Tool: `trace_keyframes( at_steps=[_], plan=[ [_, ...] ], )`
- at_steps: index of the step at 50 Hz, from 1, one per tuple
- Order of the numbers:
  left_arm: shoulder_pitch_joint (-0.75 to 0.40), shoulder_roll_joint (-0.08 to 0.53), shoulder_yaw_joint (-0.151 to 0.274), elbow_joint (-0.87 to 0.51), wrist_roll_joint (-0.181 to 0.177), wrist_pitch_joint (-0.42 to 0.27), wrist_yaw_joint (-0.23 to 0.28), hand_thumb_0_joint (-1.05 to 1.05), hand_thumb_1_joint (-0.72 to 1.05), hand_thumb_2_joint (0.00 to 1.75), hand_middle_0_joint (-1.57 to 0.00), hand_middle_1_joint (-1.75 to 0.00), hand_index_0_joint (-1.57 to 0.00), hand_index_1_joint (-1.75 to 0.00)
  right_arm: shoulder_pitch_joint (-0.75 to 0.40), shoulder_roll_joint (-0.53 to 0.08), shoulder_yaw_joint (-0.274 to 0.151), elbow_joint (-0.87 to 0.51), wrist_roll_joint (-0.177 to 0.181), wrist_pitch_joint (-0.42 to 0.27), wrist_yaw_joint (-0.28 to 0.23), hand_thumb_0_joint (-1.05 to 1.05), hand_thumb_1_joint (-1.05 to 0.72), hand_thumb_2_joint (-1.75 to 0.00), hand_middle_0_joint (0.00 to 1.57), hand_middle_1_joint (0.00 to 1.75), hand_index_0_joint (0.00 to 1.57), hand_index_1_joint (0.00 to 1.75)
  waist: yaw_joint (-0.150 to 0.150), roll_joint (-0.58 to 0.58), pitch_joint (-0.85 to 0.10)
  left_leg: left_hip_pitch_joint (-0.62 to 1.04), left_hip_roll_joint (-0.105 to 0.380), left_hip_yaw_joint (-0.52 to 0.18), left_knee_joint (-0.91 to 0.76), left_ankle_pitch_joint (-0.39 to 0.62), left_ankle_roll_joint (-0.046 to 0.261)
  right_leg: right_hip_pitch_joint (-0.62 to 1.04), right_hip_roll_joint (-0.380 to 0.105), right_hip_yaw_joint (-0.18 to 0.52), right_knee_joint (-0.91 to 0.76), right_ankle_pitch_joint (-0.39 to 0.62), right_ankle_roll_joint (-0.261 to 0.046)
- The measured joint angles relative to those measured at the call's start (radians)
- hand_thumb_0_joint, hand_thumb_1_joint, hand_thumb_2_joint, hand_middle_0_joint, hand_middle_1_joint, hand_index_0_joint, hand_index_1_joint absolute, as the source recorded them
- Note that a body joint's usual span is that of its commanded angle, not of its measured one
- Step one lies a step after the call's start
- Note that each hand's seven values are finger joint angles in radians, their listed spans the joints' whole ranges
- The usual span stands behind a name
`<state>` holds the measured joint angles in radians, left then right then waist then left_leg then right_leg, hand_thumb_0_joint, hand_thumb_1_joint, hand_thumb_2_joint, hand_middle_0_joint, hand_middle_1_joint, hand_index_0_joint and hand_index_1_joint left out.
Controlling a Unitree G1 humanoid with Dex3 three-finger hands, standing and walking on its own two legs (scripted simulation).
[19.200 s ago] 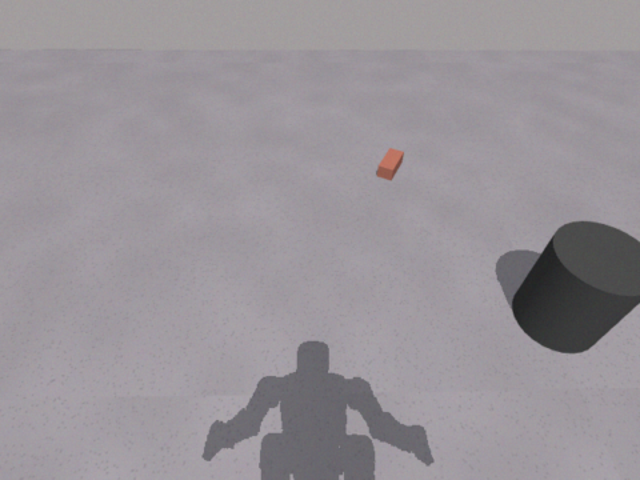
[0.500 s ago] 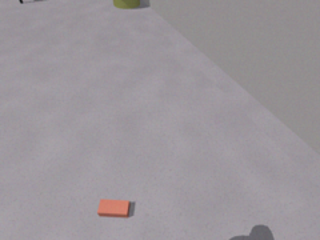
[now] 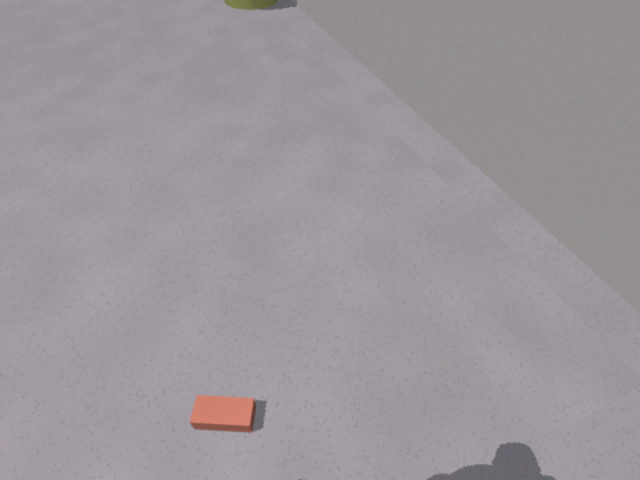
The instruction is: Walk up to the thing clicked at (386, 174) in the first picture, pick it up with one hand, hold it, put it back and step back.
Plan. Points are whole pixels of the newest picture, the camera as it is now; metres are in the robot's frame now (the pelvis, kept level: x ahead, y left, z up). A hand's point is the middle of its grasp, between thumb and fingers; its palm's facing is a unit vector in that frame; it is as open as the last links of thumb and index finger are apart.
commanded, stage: stand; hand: left
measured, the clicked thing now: (224, 413) +0.44 +0.29 -0.75
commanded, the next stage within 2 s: none
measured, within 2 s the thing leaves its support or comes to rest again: neither
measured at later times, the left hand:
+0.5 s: hand out of the picture +0.06 +0.25 -0.16, palm faces -0.02 -0.94 -0.34, open 7.4 cm
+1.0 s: hand out of the picture +0.05 +0.25 -0.16, palm faces -0.03 -0.94 -0.33, open 7.4 cm
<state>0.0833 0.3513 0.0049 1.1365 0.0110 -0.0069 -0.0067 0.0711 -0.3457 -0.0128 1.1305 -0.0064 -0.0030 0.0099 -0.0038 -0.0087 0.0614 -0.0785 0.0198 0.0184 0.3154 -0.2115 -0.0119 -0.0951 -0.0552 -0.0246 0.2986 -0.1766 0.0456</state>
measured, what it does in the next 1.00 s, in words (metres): stands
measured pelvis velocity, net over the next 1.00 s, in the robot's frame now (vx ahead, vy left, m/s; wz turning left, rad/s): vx -0.01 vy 0.00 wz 0.01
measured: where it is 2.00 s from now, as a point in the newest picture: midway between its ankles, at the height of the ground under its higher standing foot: outside the picture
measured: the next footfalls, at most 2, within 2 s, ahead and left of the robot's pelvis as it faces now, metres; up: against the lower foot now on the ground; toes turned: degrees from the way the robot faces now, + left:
none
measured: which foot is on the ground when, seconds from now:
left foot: down 0.00-1.00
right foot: down 0.00-1.00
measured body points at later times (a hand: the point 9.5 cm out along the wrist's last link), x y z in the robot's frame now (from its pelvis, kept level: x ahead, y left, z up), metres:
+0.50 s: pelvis -0.01 +0.00 +0.00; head +0.00 +0.00 +0.45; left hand +0.06 +0.30 -0.13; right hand +0.07 -0.30 -0.13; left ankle -0.03 +0.12 -0.75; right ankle -0.01 -0.15 -0.75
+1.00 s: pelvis -0.01 +0.00 +0.00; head +0.00 +0.00 +0.45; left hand +0.06 +0.30 -0.13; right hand +0.06 -0.31 -0.13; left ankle -0.03 +0.12 -0.75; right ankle -0.01 -0.15 -0.75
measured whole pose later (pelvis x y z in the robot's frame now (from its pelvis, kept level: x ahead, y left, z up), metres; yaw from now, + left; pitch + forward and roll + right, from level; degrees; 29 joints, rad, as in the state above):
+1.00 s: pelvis -0.01 +0.00 +0.00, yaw +0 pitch -2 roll +0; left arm 0.12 0.35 0.00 1.13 0.01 -0.01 -0.01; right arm 0.11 -0.35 -0.01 1.13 -0.01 0.00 0.01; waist 0.00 0.00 0.05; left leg -0.09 0.03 0.01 0.32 -0.20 -0.02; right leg -0.10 -0.05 -0.03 0.30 -0.16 0.04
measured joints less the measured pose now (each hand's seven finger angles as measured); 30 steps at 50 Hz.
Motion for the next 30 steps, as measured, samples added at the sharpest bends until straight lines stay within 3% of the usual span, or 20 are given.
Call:
trace_keyframes(
  at_steps=[30],
  plan=[
    [0.028,0.003,-0.006,0.000,0.000,0.000,-0.005,0.00,0.90,0.90,-0.20,-0.30,-0.20,-0.30,0.029,-0.004,0.005,0.000,-0.002,0.001,0.002,0.01,-0.90,-0.90,0.21,0.30,0.20,0.29,0.006,0.010,-0.005,-0.003,0.005,-0.007,-0.001,0.016,-0.006,-0.002,0.005,-0.006,0.003,0.011,-0.007]
  ],
)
